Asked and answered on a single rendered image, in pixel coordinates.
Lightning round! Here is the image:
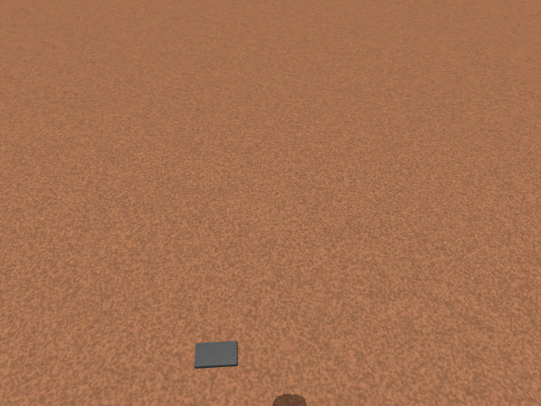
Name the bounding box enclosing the small box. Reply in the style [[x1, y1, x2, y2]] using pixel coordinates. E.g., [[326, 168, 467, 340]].
[[194, 341, 238, 369]]

